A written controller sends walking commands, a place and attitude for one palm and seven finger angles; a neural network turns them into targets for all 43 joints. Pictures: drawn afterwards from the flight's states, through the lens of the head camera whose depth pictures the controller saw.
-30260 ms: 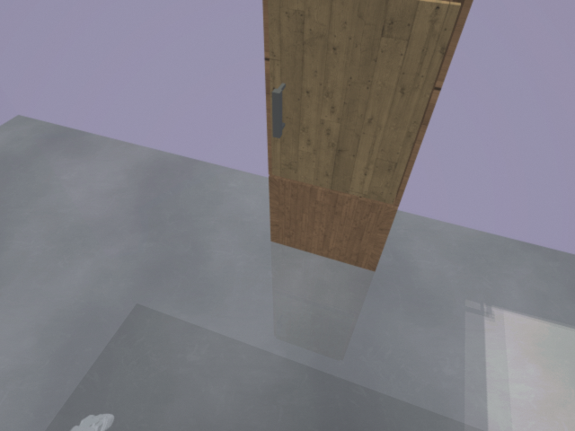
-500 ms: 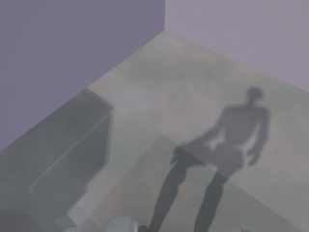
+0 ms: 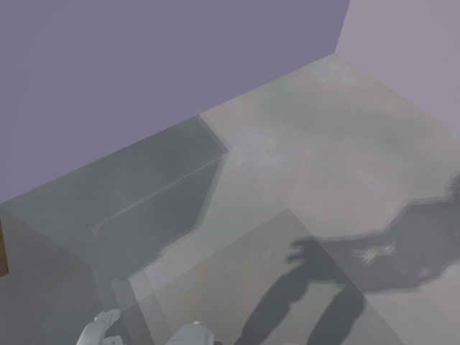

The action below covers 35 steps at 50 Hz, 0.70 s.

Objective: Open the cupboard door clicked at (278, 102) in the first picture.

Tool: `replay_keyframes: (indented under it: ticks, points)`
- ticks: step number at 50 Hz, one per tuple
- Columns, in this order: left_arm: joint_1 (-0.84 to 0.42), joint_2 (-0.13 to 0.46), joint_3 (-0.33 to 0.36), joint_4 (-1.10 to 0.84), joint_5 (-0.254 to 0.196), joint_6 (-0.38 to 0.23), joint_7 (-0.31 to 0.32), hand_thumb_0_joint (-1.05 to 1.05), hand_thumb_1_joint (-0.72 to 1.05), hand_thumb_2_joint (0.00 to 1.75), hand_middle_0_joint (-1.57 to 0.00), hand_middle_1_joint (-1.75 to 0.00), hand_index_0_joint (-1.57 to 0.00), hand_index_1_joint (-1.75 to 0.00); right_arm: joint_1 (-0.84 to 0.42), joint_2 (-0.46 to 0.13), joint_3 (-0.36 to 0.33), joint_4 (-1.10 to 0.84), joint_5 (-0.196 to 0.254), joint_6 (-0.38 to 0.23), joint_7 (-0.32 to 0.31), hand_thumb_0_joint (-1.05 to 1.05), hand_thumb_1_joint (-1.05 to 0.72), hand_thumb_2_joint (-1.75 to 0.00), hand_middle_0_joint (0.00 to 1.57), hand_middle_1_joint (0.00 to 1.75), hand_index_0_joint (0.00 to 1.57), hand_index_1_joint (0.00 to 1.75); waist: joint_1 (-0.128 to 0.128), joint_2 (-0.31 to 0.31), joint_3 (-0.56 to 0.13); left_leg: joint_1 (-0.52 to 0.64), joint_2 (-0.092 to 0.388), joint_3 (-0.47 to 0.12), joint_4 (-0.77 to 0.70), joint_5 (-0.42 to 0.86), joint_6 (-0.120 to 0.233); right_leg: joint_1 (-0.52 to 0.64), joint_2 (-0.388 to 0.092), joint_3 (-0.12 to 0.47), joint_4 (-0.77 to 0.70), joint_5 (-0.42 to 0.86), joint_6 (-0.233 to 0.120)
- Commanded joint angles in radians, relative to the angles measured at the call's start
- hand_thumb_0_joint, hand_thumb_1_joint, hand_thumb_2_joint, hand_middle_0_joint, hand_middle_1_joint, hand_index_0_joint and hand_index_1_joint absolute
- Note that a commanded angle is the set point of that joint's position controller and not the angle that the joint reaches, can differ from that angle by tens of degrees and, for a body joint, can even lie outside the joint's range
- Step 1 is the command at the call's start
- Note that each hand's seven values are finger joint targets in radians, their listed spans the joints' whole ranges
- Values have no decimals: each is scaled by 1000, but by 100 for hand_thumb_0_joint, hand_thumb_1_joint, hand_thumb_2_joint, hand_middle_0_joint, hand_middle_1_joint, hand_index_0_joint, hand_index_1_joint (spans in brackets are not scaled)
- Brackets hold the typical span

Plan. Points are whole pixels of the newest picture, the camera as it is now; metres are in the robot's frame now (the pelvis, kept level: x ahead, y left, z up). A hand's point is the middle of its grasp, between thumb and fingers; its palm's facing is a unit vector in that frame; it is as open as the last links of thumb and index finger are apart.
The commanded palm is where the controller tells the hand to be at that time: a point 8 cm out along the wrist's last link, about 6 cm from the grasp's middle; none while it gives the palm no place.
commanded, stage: turn to face it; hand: left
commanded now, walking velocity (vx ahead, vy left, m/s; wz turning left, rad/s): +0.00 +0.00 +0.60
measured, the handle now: out of the picture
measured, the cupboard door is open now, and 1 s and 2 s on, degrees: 41 41 41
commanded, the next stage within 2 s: take the last steps up to it in 1.96 s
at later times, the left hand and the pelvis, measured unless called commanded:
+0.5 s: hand out of the picture +0.05 +0.23 -0.15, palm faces +0.31 -0.91 -0.28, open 7.4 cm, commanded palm none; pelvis +0.02 -0.02 +0.01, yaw +17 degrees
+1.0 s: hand out of the picture -0.03 +0.19 -0.17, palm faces +0.60 -0.76 -0.25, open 7.4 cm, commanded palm none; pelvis +0.04 -0.03 +0.00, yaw +36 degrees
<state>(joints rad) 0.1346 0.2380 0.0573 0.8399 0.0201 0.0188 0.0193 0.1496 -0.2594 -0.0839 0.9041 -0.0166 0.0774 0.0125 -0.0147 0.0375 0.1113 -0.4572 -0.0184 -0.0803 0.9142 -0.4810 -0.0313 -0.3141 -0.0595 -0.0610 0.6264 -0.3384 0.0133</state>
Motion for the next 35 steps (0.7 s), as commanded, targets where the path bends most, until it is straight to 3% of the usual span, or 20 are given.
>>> replay_keyframes:
  ticks: [1, 4, 6, 9, 10, 11, 12, 13, 15, 17, 20, 22, 25, 26, 27, 28, 29, 31, 33, 35]
  points:
    - [35, 142, 29, -58, 2, -21, 17, 0, 90, 90, -20, -30, -20, -30, -44, -70, -15, -90, 0, -23, 8, 0, -90, -90, 20, 30, 20, 30, 8, -304, -125, -110, 54, 62, 269, -17, -28, 161, -270, 136, -269, 474, -145]
    - [91, 175, 40, -37, 6, -26, 16, 0, 90, 90, -20, -30, -20, -30, -92, -28, 3, -93, 7, -27, 18, 0, -90, -90, 20, 30, 20, 30, 45, -226, -137, -19, 38, 145, -12, -11, -36, 227, -271, 61, -215, 636, -130]
    - [121, 198, 48, -19, 7, -27, 14, 0, 90, 90, -20, -30, -20, -30, -90, -21, 11, -96, 9, -36, 19, 0, -90, -90, 20, 30, 20, 30, 56, -234, -167, 22, 19, 175, -157, 4, -29, 289, -279, 57, -166, 699, -126]
    - [107, 208, 54, -12, -4, -19, 6, 0, 90, 90, -20, -30, -20, -30, -17, -52, 5, -81, 7, -42, 16, 0, -90, -90, 20, 30, 20, 30, 15, -220, -179, 194, 5, 190, -382, 196, -8, 207, -263, -14, -68, 595, -57]
    - [87, 196, 53, -22, -11, -15, 2, 0, 90, 90, -20, -30, -20, -30, 39, -91, -6, -68, 3, -47, 15, 0, -90, -90, 20, 30, 20, 30, -22, -133, -198, 330, 45, 143, -472, 338, 17, 102, -246, -49, 39, 499, -12]
    - [93, 133, 46, -54, -17, -7, -4, 0, 90, 90, -20, -30, -20, -30, 103, -200, -32, -65, -8, -56, 9, 0, -90, -90, 20, 30, 20, 30, -53, 154, -245, 499, 298, -194, -502, 642, 137, -148, -120, -111, 259, 74, 67]
    - [12, 100, 18, -93, -11, -1, -1, 0, 90, 90, -20, -30, -20, -30, 169, -258, -45, -53, -9, -47, 1, 0, -90, -90, 20, 30, 20, 30, -87, 248, -214, 482, 450, -352, -532, 857, 265, -272, -56, -40, 428, -338, 83]
    - [-35, 118, 25, -105, -4, 9, 2, 0, 90, 90, -20, -30, -20, -30, 182, -258, -45, -43, -12, -49, -11, 0, -90, -90, 20, 30, 20, 30, -94, 126, -202, 430, 443, -362, -537, 728, 290, -300, -57, 30, 513, -303, 76]
    - [-39, 109, 31, -65, -8, 12, 2, 0, 90, 90, -20, -30, -20, -30, 88, -209, -33, -58, -12, -55, -30, 0, -90, -90, 20, 30, 20, 30, -47, 204, -162, 333, 330, -267, -540, 664, 237, -285, -59, 76, 538, -185, 77]
    - [4, 101, 32, -39, -7, 17, -9, 0, 90, 90, -20, -30, -20, -30, 23, -184, -24, -73, -10, -60, -31, 0, -90, -90, 20, 30, 20, 30, -5, 157, -155, 295, 259, -174, -535, 616, 192, -222, -39, 60, 470, -119, 75]
    - [-1, 93, 30, -40, -11, 18, -12, 0, 90, 90, -20, -30, -20, -30, 17, -189, -29, -71, -13, -56, -28, 0, -90, -90, 20, 30, 20, 30, -8, 113, -158, 253, 237, -184, -544, 520, 186, -131, -4, 43, 306, -123, 66]
    - [7, 90, 28, -41, -10, 13, -12, 0, 90, 90, -20, -30, -20, -30, 11, -195, -33, -69, -13, -51, -26, 0, -90, -90, 20, 30, 20, 30, -6, 124, -152, 225, 224, -206, -535, 497, 179, -68, 25, 26, 195, -116, 60]
    - [99, 102, 34, -25, -13, 1, -6, 0, 90, 90, -20, -30, -20, -30, -36, -186, -37, -85, -6, -42, -23, 0, -90, -90, 20, 30, 20, 30, 39, 121, -174, 134, 180, -212, -457, 472, 142, 131, 55, 9, -65, 28, 49]
    - [144, 143, 45, -18, -8, -8, 1, 0, 90, 90, -20, -30, -20, -30, -51, -151, -33, -97, 3, -40, -20, 0, -90, -90, 20, 30, 20, 30, 66, 11, -172, 34, 117, -175, -364, 345, 94, 243, -16, 81, -236, 66, 31]
    - [167, 237, 63, -19, 8, -18, 10, 0, 90, 90, -20, -30, -20, -30, -45, -84, -24, -120, 11, -39, -10, 0, -90, -90, 20, 30, 20, 30, 77, -271, -159, -142, -27, -13, -154, 46, 12, 319, -276, 370, -374, 53, -61]
    - [146, 265, 59, -31, 8, -15, 9, 0, 90, 90, -20, -30, -20, -30, -50, -90, -24, -132, 3, -38, -3, 0, -90, -90, 20, 30, 20, 30, 74, -336, -139, -126, -32, 38, 105, -150, 0, 196, -433, 444, -408, 91, -167]
    - [107, 205, 50, -38, 2, -22, 18, 0, 90, 90, -20, -30, -20, -30, -54, -104, -31, -114, -3, -32, -4, 0, -90, -90, 20, 30, 20, 30, 47, -321, -116, -140, 9, -2, 248, -101, 5, 153, -385, 398, -368, 184, -182]
    - [46, 144, 31, -51, -1, -22, 17, 0, 90, 90, -20, -30, -20, -30, -41, -80, -22, -84, -2, -23, 5, 0, -90, -90, 20, 30, 20, 30, 9, -280, -96, -128, 40, 34, 306, -12, -18, 145, -280, 194, -298, 393, -156]
    - [54, 144, 34, -50, 6, -25, 19, 0, 90, 90, -20, -30, -20, -30, -60, -44, -9, -83, 4, -21, 13, 0, -90, -90, 20, 30, 20, 30, 16, -249, -111, -62, 45, 88, 143, -17, -31, 174, -265, 98, -263, 522, -141]
    - [97, 170, 41, -31, 6, -27, 16, 0, 90, 90, -20, -30, -20, -30, -88, -25, 2, -89, 7, -25, 18, 0, -90, -90, 20, 30, 20, 30, 42, -237, -138, -21, 28, 137, -13, -1, -35, 236, -265, 67, -232, 595, -134]
